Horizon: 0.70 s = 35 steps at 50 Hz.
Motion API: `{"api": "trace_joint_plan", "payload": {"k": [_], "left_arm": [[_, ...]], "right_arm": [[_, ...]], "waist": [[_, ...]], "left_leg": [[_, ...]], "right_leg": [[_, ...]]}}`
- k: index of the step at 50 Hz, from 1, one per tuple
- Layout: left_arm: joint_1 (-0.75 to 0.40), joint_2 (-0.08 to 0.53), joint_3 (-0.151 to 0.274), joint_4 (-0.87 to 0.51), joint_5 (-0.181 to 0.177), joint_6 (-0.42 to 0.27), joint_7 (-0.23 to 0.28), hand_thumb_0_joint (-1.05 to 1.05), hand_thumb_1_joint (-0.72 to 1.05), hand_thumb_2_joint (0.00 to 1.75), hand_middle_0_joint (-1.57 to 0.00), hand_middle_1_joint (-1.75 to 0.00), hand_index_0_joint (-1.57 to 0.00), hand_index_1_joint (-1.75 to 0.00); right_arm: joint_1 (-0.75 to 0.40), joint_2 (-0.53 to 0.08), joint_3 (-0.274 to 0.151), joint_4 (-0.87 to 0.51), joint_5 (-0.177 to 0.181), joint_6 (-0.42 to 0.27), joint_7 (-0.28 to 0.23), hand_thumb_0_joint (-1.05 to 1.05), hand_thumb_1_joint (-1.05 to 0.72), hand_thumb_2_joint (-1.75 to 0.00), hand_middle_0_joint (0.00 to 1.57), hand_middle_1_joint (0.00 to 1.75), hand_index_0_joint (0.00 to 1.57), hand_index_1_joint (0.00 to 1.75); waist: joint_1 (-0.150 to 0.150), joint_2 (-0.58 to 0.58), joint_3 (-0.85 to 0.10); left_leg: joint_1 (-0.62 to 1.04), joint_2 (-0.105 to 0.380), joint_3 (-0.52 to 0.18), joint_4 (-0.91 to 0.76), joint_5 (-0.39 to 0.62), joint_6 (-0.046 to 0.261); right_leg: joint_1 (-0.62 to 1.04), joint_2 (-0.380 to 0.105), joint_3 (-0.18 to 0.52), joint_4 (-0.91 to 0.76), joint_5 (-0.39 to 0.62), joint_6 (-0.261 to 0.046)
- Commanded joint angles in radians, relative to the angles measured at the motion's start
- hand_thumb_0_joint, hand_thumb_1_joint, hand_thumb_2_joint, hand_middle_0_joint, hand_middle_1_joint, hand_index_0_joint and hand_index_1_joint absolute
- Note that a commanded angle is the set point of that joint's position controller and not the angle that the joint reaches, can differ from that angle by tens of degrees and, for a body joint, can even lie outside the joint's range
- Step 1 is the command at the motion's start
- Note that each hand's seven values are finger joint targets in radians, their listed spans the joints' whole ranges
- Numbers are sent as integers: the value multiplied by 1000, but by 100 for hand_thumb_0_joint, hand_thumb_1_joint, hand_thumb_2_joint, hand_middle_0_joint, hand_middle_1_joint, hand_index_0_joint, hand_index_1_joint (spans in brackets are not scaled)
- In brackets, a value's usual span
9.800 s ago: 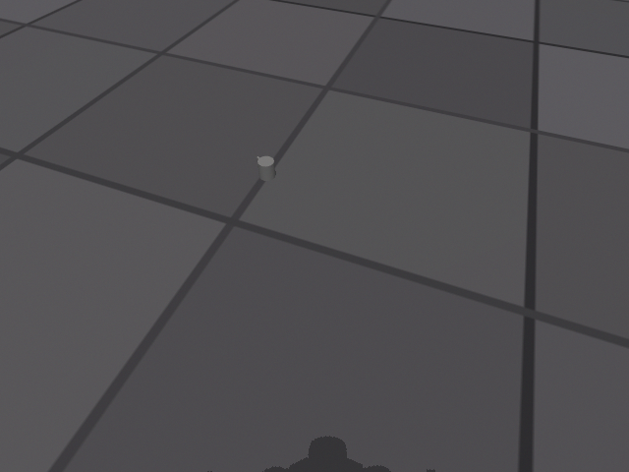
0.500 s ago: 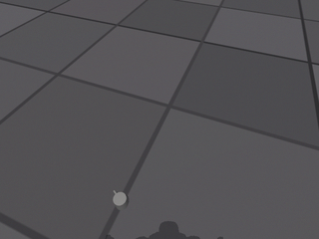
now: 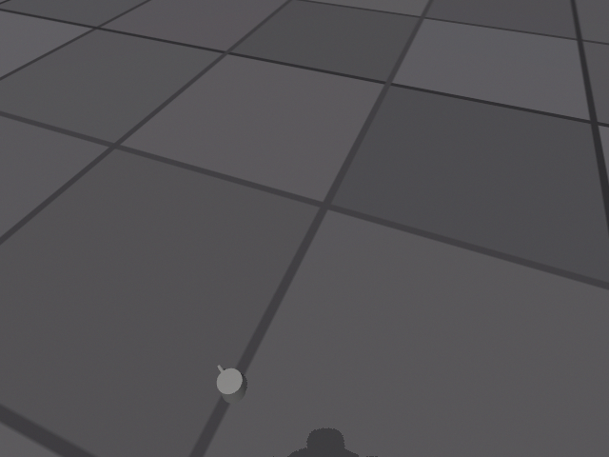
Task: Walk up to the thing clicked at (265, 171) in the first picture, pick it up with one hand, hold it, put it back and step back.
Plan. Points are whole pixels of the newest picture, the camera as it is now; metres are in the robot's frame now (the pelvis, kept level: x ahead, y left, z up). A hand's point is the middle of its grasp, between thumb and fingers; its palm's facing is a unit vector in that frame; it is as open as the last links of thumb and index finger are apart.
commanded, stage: stand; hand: left
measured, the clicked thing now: (228, 381) +0.47 +0.25 -0.74
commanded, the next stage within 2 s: walk up in 0.22 s
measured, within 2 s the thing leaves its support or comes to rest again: neither
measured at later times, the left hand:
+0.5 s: hand out of the picture +0.06 +0.30 -0.18, palm faces -0.05 -0.92 -0.38, open 7.4 cm
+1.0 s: hand out of the picture -0.06 +0.32 -0.18, palm faces -0.11 -0.91 -0.40, open 7.4 cm
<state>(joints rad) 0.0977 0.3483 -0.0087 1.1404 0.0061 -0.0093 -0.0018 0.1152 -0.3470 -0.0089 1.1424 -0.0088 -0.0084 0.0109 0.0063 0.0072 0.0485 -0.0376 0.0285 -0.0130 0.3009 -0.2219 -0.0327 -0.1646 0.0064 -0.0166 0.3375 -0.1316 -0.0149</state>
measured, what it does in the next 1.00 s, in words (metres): walks backwards: left foot, then right foot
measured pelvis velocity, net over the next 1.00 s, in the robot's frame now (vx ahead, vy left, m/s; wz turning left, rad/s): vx -0.18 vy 0.06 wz -0.11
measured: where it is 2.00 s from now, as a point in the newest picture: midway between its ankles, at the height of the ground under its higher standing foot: outside the picture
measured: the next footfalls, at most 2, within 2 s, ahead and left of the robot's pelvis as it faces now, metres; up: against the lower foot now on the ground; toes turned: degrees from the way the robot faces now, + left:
left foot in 0.52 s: -0.07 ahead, +0.15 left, +0.00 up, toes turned -1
right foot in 1.00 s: -0.17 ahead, -0.06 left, +0.00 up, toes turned -2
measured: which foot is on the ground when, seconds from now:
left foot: down 0.00-0.30, up 0.32-0.50, down 0.52-1.00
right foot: down 0.00-0.54, up 0.56-0.98, down 1.00-1.00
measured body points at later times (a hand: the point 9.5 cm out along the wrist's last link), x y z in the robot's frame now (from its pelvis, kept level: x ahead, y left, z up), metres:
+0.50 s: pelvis -0.07 +0.04 -0.02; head +0.01 +0.05 +0.42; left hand +0.07 +0.34 -0.15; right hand +0.00 -0.30 -0.14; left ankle -0.11 +0.15 -0.73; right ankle +0.03 -0.11 -0.75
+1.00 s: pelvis -0.18 +0.06 -0.03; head -0.11 +0.06 +0.41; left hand -0.06 +0.37 -0.15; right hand -0.08 -0.26 -0.14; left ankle -0.11 +0.15 -0.75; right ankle -0.21 -0.06 -0.75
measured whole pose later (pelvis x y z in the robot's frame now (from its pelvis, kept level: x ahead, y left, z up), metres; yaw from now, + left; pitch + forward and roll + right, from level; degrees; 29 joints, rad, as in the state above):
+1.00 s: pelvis -0.18 +0.06 -0.03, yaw -6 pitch -3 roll +0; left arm 0.13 0.39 0.08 0.87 0.03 0.08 0.01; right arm 0.08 -0.37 -0.06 0.87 -0.02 0.03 -0.02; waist 0.02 -0.01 0.21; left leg -0.35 0.02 0.09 0.66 -0.27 0.04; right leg -0.23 0.03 0.06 0.66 -0.39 -0.01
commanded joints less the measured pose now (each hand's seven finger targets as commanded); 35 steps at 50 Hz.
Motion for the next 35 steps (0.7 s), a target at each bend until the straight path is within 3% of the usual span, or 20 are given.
{"api": "trace_joint_plan", "payload": {"k": [1, 10, 11, 12, 14, 16, 17, 20, 22, 24, 25, 26, 27, 28, 29, 30, 31, 32, 33, 35], "left_arm": [[-55, 228, 45, -60, -1, -25, 9, 0, 90, 90, -20, -30, -20, -30], [-40, 229, 45, -56, 3, -24, 7, 0, 90, 90, -20, -30, -20, -30], [-48, 277, 99, -80, -7, -11, 13, 0, 90, 90, -20, -30, -20, -30], [-19, 283, 104, -89, -13, -6, 18, 0, 90, 90, -20, -30, -20, -30], [-10, 294, 114, -116, -14, 1, 24, 0, 90, 90, -20, -30, -20, -30], [-69, 302, 121, -167, 5, 8, 27, 0, 90, 90, -20, -30, -20, -30], [-91, 300, 123, -191, 15, 10, 29, 0, 90, 90, -20, -30, -20, -30], [-137, 278, 117, -247, 28, 21, 31, 0, 90, 90, -20, -30, -20, -30], [-133, 269, 115, -268, 34, 30, 34, 0, 90, 90, -20, -30, -20, -30], [-122, 264, 111, -287, 24, 44, 32, 0, 90, 90, -20, -30, -20, -30], [-127, 263, 109, -297, 12, 55, 27, 0, 90, 90, -20, -30, -20, -30], [-117, 229, 102, -309, 0, 64, 24, 0, 90, 90, -20, -30, -20, -30], [-115, 189, 95, -326, -8, 67, 28, 0, 90, 90, -20, -30, -20, -30], [-75, 202, 104, -310, 2, 75, 38, 0, 90, 90, -20, -30, -20, -30], [-77, 207, 110, -307, 16, 77, 47, 0, 90, 90, -20, -30, -20, -30], [-102, 236, 120, -301, 23, 80, 48, 0, 90, 90, -20, -30, -20, -30], [-92, 246, 124, -294, 16, 80, 45, 0, 90, 90, -20, -30, -20, -30], [-38, 231, 120, -285, 1, 81, 41, 0, 90, 90, -20, -30, -20, -30], [4, 222, 119, -289, -2, 82, 38, 0, 90, 90, -20, -30, -20, -30], [18, 218, 129, -304, 10, 76, 36, 0, 90, 90, -20, -30, -20, -30]], "right_arm": [[-17, -211, -31, -60, -1, -17, -17, 0, -90, -90, 20, 30, 20, 30], [-7, -211, -34, -65, 0, -16, -14, 0, -90, -90, 20, 30, 20, 30], [-46, -255, -53, -62, -9, 4, -18, 0, -90, -90, 20, 30, 20, 30], [-24, -231, -50, -77, 4, 10, -23, 0, -90, -90, 20, 30, 20, 30], [19, -210, -51, -90, 10, 18, -25, 0, -90, -90, 20, 30, 20, 30], [54, -207, -63, -105, 6, 39, -23, 0, -90, -90, 20, 30, 20, 30], [83, -211, -68, -111, 2, 49, -23, 0, -90, -90, 20, 30, 20, 30], [110, -221, -83, -139, 5, 56, -17, 0, -90, -90, 20, 30, 20, 30], [127, -223, -84, -154, 5, 52, -21, 0, -90, -90, 20, 30, 20, 30], [143, -207, -83, -160, -8, 44, -25, 0, -90, -90, 20, 30, 20, 30], [161, -204, -87, -157, -17, 37, -28, 0, -90, -90, 20, 30, 20, 30], [144, -251, -103, -162, -35, 35, -32, 0, -90, -90, 20, 30, 20, 30], [117, -337, -125, -174, -47, 35, -33, 0, -90, -90, 20, 30, 20, 30], [39, -363, -128, -208, -50, 34, -32, 0, -90, -90, 20, 30, 20, 30], [36, -404, -135, -242, -41, 33, -33, 0, -90, -90, 20, 30, 20, 30], [5, -370, -136, -253, -39, 29, -38, 0, -90, -90, 20, 30, 20, 30], [-35, -339, -124, -268, -45, 26, -43, 0, -90, -90, 20, 30, 20, 30], [-76, -293, -110, -273, -53, 22, -48, 0, -90, -90, 20, 30, 20, 30], [-71, -275, -108, -279, -38, 18, -54, 0, -90, -90, 20, 30, 20, 30], [11, -260, -109, -270, -21, 16, -59, 0, -90, -90, 20, 30, 20, 30]], "waist": [[-7, -3, -59], [-4, -25, -52], [11, -35, 83], [7, -45, 29], [1, -97, -52], [-7, -185, -103], [-12, -182, -114], [-31, -181, -146], [-24, -175, -169], [-30, -147, -170], [-48, -126, -157], [-39, 25, -135], [-29, 223, -106], [3, 156, -88], [-44, 258, -95], [-36, 186, -57], [-13, 139, -42], [33, 93, -16], [50, 107, -23], [19, 100, -71]], "left_leg": [[-84, 103, -68, -62, 86, 44], [-83, 94, -66, -54, 37, 47], [-153, 73, -63, 60, 186, 59], [-138, 51, -35, 141, 217, 54], [-133, -11, 10, 274, 113, 47], [-188, -67, 5, 501, -288, 54], [-193, -57, -28, 590, -351, 60], [-183, -27, -71, 639, -327, 75], [-212, -26, -50, 535, -273, 66], [-208, -29, -13, 288, -148, 57], [-168, -25, 7, 125, -1, 55], [-134, 62, -132, 51, 176, 72], [-80, 215, -345, 21, 404, 130], [-111, 258, -334, 70, 545, 190], [-219, 379, -465, 14, 470, 291], [-252, 357, -426, 7, 429, 301], [-219, 292, -320, 51, 468, 264], [-159, 193, -203, 101, 542, 185], [-56, 180, -184, 136, 583, 174], [84, 185, -198, 191, 696, 159]], "right_leg": [[72, -134, 119, -52, 86, -13], [57, -129, 128, -74, -20, -11], [-36, -134, 150, -1, 271, -16], [-8, -157, 152, 18, 389, -45], [18, -227, 216, 2, 451, -116], [7, -329, 312, -26, 409, -209], [-38, -354, 322, -15, 351, -236], [-107, -321, 249, 59, 346, -217], [-54, -290, 234, 113, 349, -192], [2, -244, 209, 187, 322, -151], [-19, -213, 185, 237, 273, -115], [-105, -117, 142, 346, 131, -64], [-275, 43, 83, 506, -197, -19], [-312, 108, 150, 646, -449, -3], [-273, 116, 191, 782, -529, 10], [-272, 104, 229, 867, -483, 8], [-312, 110, 247, 902, -437, 11], [-371, 116, 257, 906, -363, 7], [-416, 116, 243, 910, -322, 3], [-421, 109, 212, 874, -322, 23]]}}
